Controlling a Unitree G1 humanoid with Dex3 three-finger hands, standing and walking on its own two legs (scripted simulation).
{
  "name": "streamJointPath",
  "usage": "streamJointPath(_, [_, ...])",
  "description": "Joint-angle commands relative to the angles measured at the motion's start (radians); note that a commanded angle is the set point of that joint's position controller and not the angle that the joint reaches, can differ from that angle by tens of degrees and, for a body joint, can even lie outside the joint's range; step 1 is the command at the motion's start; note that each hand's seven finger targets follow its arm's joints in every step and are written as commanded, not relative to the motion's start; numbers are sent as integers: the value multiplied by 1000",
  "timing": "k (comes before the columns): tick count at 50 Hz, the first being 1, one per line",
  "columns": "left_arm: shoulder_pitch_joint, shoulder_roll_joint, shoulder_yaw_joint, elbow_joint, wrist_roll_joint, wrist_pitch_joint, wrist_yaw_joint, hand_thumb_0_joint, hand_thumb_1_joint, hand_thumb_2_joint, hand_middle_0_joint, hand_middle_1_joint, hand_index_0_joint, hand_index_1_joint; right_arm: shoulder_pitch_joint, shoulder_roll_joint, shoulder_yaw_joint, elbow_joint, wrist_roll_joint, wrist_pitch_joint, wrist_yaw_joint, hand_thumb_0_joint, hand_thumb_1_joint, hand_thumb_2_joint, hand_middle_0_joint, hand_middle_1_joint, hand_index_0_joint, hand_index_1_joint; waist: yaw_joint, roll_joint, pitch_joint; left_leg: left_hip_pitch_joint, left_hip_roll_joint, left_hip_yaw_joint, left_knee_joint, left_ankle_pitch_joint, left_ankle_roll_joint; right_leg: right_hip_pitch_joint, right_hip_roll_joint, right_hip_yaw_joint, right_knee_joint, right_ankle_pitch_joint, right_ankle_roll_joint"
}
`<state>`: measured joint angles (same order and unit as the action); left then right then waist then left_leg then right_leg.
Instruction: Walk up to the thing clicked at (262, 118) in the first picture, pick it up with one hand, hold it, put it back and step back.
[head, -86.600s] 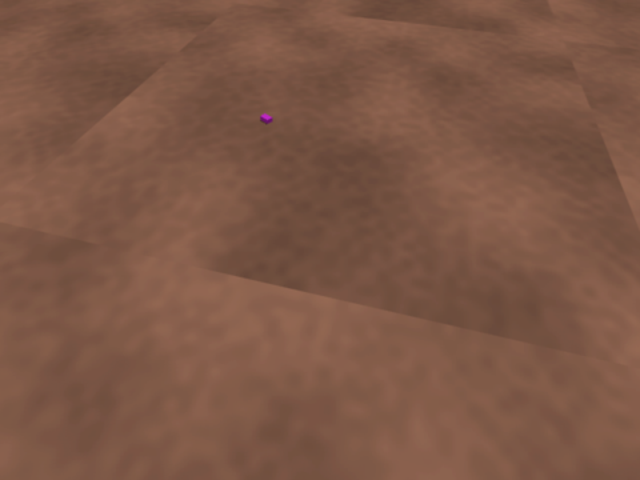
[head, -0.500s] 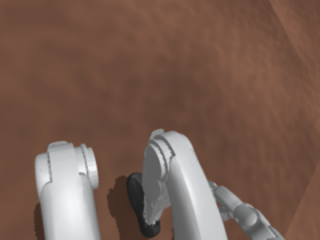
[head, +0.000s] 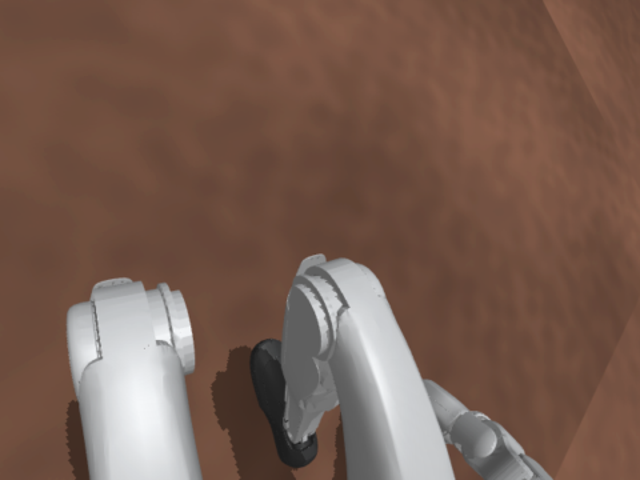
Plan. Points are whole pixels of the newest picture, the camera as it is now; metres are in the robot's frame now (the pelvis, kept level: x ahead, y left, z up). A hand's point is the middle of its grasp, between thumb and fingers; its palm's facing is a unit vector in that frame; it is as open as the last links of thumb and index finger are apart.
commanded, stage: close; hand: left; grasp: from above
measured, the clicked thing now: out of the picture +0.51 +0.43 -0.27
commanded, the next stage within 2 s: none
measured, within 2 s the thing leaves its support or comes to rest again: neither
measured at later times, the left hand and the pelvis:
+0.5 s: hand out of the picture +0.33 +0.41 -0.23, palm faces -0.45 -0.19 -0.87, open 6.2 cm; pelvis +0.00 +0.00 +0.00, yaw +0 degrees
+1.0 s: hand out of the picture +0.33 +0.41 -0.23, palm faces -0.43 -0.20 -0.88, open 5.8 cm; pelvis +0.00 +0.00 +0.00, yaw +0 degrees
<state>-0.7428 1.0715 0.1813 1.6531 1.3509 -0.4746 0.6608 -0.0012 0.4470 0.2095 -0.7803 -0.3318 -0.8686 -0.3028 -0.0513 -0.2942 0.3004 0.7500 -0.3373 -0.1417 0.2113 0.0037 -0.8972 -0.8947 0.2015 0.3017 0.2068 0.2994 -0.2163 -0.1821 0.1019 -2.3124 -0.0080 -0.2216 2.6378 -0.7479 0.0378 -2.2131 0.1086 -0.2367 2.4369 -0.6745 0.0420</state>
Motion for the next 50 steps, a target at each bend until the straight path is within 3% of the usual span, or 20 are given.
streamJointPath(1, [-168, 217, -1, -60, -4, 10, 31, 0, 538, 123, -894, -270, -942, -222, 78, -328, -99, -27, 9, -16, -13, 0, -893, -897, 200, 299, 200, 299, -20, 501, -536, 463, 38, 24, -344, 199, -33, 199, 33, -48, -157, 160, -73])
streamJointPath(4, [-168, 218, -4, -40, -3, 29, 26, 0, 567, 91, -893, -274, -953, -214, 72, -332, -97, -20, 9, -21, -11, 0, -891, -896, 200, 299, 200, 299, -15, 528, -528, 479, 39, 10, -362, 202, -39, 178, 30, -53, -143, 159, -74])
streamJointPath(7, [-186, 200, -34, -41, -5, 42, 12, 0, 582, 81, -914, -252, -970, -195, 65, -329, -95, -26, 14, -30, -5, 0, -891, -896, 200, 299, 200, 299, -24, 516, -507, 456, 36, 10, -355, 176, -34, 171, 25, -49, -145, 148, -73])
streamJointPath(9, [-187, 218, -17, -36, -14, 45, 12, 0, 582, 79, -925, -228, -974, -178, 74, -339, -96, -26, 18, -29, -8, 0, -890, -896, 200, 299, 199, 299, -21, 510, -507, 442, 33, 9, -367, 177, -35, 180, 27, -51, -153, 146, -72])
streamJointPath(15, [-167, 209, -35, -27, -19, 47, -16, 0, 598, 65, -951, -204, -996, -159, 76, -332, -92, -42, 26, -37, -3, 0, -891, -897, 200, 299, 199, 299, -23, 505, -502, 441, 32, 15, -357, 183, -31, 199, 24, -43, -156, 158, -68])
streamJointPath(19, [-159, 226, -10, -32, -40, 42, -15, 0, 599, 69, -980, -149, -1007, -123, 85, -335, -92, -50, 30, -33, -4, 0, -891, -898, 200, 299, 199, 299, -12, 478, -525, 432, 29, 19, -357, 187, -28, 225, 27, -42, -172, 155, -69])
streamJointPath(24, [-152, 241, 3, -44, -38, 28, -26, 0, 604, 68, -1000, -128, -1020, -109, 99, -333, -84, -56, 27, -27, -4, 0, -893, -898, 200, 299, 199, 299, -19, 486, -541, 451, 30, 20, -346, 225, -29, 245, 27, -45, -166, 192, -66])
streamJointPath(30, [-118, 263, 43, -51, -39, 15, -14, 0, 619, 55, -1012, -107, -1029, -91, 110, -328, -84, -50, 20, -17, -8, 0, -892, -898, 200, 299, 199, 299, -1, 474, -575, 445, 29, 35, -345, 229, -27, 285, 36, -38, -187, 181, -70])
streamJointPath(33, [-124, 243, 26, -33, -34, 11, -14, 0, 622, 57, -1022, -97, -1034, -86, 108, -322, -78, -51, 15, -16, -6, 0, -892, -898, 200, 299, 199, 299, -19, 483, -549, 442, 31, 34, -335, 235, -26, 264, 34, -44, -173, 193, -68])
streamJointPath(38, [-155, 250, 23, -48, -29, 10, -9, 0, 639, 44, -1031, -75, -1044, -63, 104, -334, -84, -48, 15, -18, -6, 0, -890, -897, 200, 299, 199, 299, -23, 500, -533, 466, 34, 12, -355, 217, -33, 220, 28, -53, -158, 174, -69])
streamJointPath(39, [-143, 253, 24, -51, -25, 13, -9, 0, 638, 45, -1036, -71, -1046, -62, 99, -331, -83, -44, 14, -18, -8, 0, -891, -897, 200, 299, 199, 299, -12, 500, -542, 463, 33, 23, -348, 218, -31, 238, 32, -46, -168, 174, -69])
streamJointPath(50, [-155, 197, -14, -28, -32, 36, -7, 0, 663, 32, -1073, -17, -1073, -19, 86, -331, -93, -37, 19, -27, -6, 0, -890, -897, 200, 299, 199, 299, -22, 495, -510, 442, 31, 12, -358, 188, -33, 189, 28, -53, -160, 156, -71])
